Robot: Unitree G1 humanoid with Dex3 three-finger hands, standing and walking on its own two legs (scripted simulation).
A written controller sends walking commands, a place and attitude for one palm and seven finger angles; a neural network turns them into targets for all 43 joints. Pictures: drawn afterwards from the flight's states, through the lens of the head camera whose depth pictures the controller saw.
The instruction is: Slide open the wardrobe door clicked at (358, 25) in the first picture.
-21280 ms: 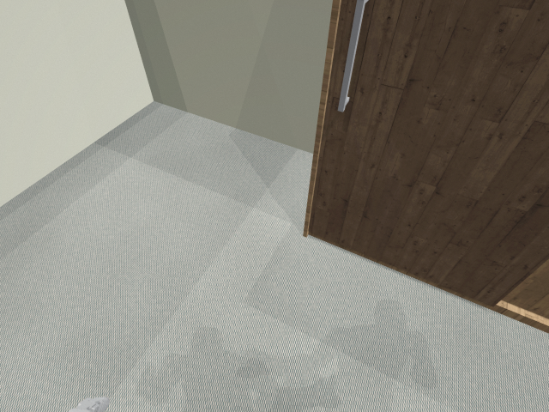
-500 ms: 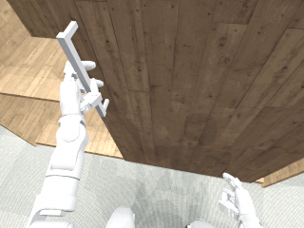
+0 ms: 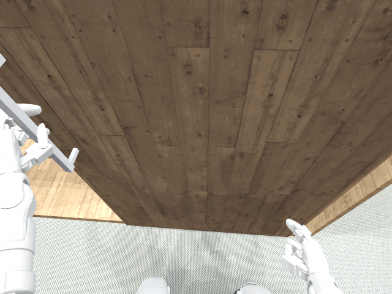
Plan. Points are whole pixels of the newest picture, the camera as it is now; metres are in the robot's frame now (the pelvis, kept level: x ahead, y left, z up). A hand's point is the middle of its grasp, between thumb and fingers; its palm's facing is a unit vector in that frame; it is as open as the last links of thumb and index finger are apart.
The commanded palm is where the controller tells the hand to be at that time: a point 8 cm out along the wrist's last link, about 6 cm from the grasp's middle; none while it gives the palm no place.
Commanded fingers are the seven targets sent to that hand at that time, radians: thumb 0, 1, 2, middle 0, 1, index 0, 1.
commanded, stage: stop walking and hold the door there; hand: left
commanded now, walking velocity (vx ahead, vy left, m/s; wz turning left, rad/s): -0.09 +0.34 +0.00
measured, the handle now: (40, 125) +0.37 +0.35 +0.11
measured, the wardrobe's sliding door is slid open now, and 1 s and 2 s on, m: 0.68 0.68 0.68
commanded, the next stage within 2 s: none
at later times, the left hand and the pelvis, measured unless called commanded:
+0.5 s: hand (45, 144) +0.33 +0.32 +0.12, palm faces +0.48 -0.84 -0.27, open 5.9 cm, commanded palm +0.29 +0.34 +0.10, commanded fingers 0.00 0.90 0.90 -0.45 -1.40 -0.45 -1.40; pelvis -0.04 +0.01 +0.02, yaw -5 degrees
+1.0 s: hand (44, 143) +0.33 +0.32 +0.12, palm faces +0.48 -0.83 -0.26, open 5.8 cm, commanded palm +0.28 +0.34 +0.10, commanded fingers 0.00 0.90 0.90 -0.45 -1.40 -0.45 -1.40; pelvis -0.07 +0.01 +0.02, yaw -6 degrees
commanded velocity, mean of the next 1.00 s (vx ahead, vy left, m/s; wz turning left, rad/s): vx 0.02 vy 0.00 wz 0.00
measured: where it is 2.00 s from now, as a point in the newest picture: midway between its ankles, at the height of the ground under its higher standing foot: outside the picture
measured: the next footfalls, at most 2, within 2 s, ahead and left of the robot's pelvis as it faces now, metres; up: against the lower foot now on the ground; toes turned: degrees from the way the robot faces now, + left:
left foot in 0.24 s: +0.04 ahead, +0.11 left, +0.00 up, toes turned +4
right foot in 0.52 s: -0.02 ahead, -0.13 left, +0.00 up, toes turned -9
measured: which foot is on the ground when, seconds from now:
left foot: up 0.00-0.22, down 0.24-1.00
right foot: down 0.00-0.24, up 0.26-0.50, down 0.52-1.00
